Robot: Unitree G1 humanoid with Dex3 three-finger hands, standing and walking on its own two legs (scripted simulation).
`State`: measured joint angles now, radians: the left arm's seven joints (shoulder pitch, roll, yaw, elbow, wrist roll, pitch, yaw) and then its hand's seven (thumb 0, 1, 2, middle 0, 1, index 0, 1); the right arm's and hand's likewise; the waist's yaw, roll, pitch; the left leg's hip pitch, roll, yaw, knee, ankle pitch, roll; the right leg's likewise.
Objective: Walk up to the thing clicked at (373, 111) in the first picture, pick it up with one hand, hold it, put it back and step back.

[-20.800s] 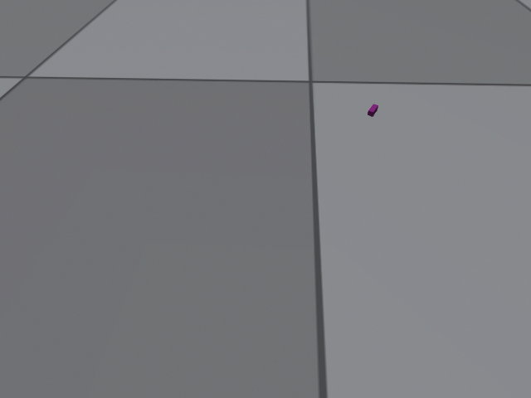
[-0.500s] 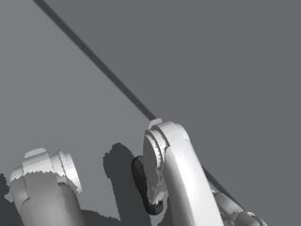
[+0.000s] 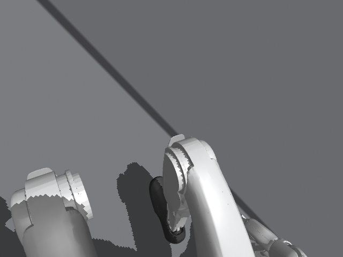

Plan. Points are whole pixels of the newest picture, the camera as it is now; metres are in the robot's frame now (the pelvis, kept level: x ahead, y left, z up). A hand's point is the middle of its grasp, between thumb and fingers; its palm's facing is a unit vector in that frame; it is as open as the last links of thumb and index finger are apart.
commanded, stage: close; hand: left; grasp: from above
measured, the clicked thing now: out of the picture +0.41 +0.38 -0.28
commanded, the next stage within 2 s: settle in 1.30 s
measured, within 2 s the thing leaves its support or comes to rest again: leaves its support in 1.66 s
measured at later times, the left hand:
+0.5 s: hand out of the picture +0.40 +0.36 -0.24, palm faces -0.41 -0.16 -0.90, open 9.7 cm
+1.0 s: hand out of the picture +0.40 +0.37 -0.24, palm faces -0.44 -0.18 -0.88, open 7.1 cm
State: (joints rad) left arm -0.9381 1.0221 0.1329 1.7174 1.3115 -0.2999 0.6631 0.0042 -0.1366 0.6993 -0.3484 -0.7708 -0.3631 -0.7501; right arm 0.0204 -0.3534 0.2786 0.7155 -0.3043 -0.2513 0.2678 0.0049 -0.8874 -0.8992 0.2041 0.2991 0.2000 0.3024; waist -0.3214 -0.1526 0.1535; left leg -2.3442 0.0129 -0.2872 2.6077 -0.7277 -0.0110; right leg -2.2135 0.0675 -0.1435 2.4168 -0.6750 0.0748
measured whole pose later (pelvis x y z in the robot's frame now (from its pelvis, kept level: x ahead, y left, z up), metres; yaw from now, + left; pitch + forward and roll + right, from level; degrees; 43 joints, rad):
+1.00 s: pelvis +0.00 +0.00 +0.00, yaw +0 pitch +25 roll -15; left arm -0.92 1.06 0.16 1.70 1.30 -0.35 0.62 0.00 0.47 0.23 -0.79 -0.34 -0.87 -0.31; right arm 0.03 -0.35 0.28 0.71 -0.30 -0.23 0.26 0.00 -0.89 -0.90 0.20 0.30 0.20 0.30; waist -0.32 -0.15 0.17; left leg -2.34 0.01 -0.29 2.61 -0.73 -0.02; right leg -2.21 0.07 -0.15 2.42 -0.67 0.08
